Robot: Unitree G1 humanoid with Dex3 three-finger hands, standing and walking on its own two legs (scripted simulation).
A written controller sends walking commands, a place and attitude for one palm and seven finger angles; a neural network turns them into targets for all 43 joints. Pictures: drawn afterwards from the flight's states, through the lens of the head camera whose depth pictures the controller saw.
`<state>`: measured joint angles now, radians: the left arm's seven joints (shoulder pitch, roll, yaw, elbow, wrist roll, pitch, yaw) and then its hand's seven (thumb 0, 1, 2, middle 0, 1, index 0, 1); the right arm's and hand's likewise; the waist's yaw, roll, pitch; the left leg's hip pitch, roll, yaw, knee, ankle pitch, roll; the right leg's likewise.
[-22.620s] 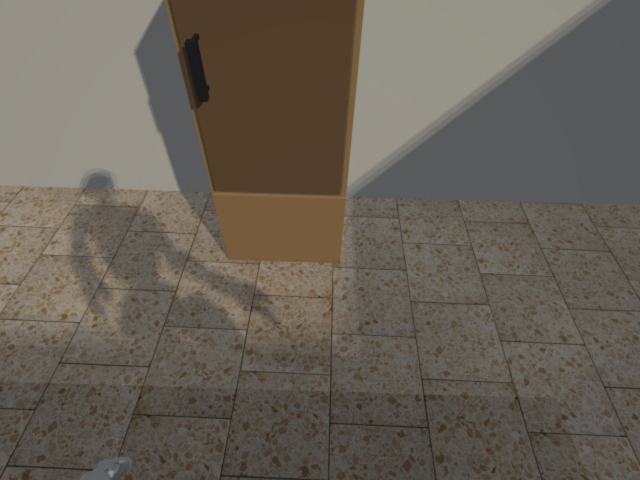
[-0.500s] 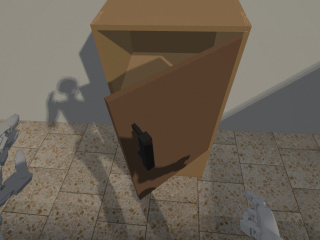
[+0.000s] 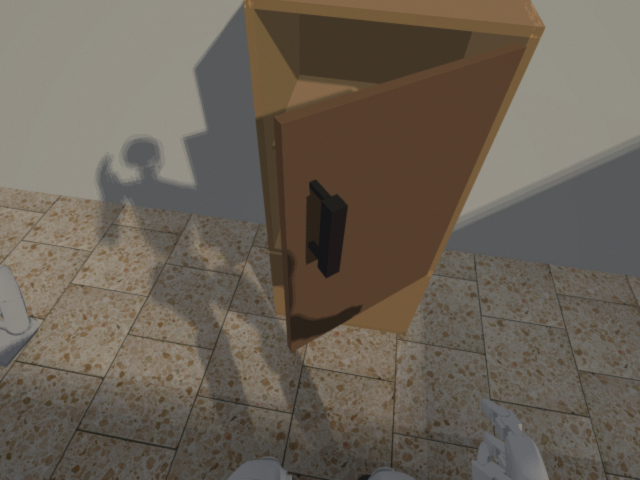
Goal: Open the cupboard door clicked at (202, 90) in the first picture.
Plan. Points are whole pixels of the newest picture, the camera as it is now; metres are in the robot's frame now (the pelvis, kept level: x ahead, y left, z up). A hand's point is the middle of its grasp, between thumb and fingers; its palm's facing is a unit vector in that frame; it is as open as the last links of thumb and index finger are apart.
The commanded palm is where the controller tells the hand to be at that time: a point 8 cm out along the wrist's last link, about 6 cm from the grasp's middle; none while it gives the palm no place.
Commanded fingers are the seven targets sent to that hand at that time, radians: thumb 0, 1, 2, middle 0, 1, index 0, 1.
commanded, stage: step back with the hand held close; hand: left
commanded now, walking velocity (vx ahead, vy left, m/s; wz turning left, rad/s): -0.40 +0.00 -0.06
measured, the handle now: (322, 229) +0.43 +0.03 +0.06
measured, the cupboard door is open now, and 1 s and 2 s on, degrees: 41 41 41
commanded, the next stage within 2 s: stop stepping back and stand still in 0.46 s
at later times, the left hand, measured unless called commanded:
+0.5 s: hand (50, 390) +0.15 +0.21 +0.19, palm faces +0.30 -0.82 -0.49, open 7.5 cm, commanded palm +0.08 +0.26 +0.20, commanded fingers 0.00 0.90 0.90 -0.20 -0.30 -0.20 -0.30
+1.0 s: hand out of the picture +0.02 +0.20 +0.18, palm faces +0.38 -0.79 -0.48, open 7.4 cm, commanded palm -0.02 +0.24 +0.20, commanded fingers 0.00 0.90 0.90 -0.20 -0.30 -0.20 -0.30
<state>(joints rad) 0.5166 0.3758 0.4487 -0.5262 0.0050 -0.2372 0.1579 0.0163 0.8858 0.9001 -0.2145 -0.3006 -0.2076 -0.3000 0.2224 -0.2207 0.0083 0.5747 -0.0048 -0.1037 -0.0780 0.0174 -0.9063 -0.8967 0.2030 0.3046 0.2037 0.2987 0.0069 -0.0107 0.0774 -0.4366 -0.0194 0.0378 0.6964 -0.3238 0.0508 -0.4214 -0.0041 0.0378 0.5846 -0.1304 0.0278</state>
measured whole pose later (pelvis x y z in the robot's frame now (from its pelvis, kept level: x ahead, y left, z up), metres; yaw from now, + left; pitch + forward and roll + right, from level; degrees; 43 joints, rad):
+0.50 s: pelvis -0.09 -0.02 +0.03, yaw -6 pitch +5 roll +2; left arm 0.52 0.43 0.43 -0.55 -0.02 -0.23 0.13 0.02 0.88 0.90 -0.22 -0.30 -0.21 -0.30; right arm 0.13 -0.17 0.05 0.64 0.00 -0.12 -0.07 0.02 -0.91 -0.90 0.20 0.30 0.20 0.30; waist 0.02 -0.09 0.01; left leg -0.46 -0.03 0.07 0.77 -0.36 -0.03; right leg -0.22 0.02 0.06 0.48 -0.31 -0.04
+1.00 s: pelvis -0.19 -0.05 +0.03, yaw -6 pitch +0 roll +2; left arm 0.57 0.37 0.41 -0.40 -0.03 -0.19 0.15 0.01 0.88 0.90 -0.22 -0.30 -0.21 -0.30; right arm 0.26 -0.22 0.01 0.68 -0.01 -0.10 -0.06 0.02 -0.91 -0.90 0.20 0.30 0.20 0.30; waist 0.01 0.00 -0.05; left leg -0.42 -0.01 0.01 0.87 -0.31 -0.01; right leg -0.23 0.03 -0.07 0.43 -0.21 -0.09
